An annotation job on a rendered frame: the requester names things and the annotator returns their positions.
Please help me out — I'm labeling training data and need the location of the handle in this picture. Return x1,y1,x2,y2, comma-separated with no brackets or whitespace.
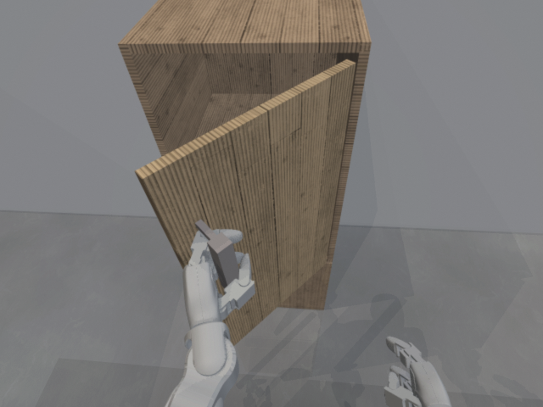
195,220,239,288

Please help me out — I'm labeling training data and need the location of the cupboard door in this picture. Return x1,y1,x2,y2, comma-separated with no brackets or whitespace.
135,59,356,346

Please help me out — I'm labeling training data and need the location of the robot left forearm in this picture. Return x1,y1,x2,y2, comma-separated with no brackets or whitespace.
164,321,239,407

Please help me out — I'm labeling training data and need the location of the robot right hand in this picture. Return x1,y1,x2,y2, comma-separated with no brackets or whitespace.
384,337,451,407

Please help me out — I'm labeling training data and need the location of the robot left hand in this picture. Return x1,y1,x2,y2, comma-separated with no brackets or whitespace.
182,229,255,330

